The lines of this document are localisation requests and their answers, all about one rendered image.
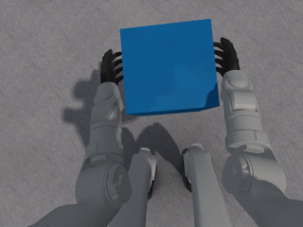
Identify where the right robot hand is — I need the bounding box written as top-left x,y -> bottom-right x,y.
213,37 -> 240,76

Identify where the right robot foot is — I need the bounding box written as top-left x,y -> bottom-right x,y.
182,148 -> 192,193

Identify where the left robot upper arm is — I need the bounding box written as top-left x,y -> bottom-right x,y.
27,163 -> 133,227

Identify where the carton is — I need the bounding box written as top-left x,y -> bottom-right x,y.
120,19 -> 220,116

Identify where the left robot hand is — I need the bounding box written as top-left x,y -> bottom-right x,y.
100,49 -> 124,86

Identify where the robot left forearm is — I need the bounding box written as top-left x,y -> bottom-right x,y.
75,81 -> 124,196

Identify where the right robot upper arm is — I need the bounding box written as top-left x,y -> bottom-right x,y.
221,152 -> 303,227

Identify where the robot right shin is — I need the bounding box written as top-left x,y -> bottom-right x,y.
187,143 -> 211,183

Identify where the robot right forearm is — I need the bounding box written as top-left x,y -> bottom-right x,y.
220,69 -> 287,185

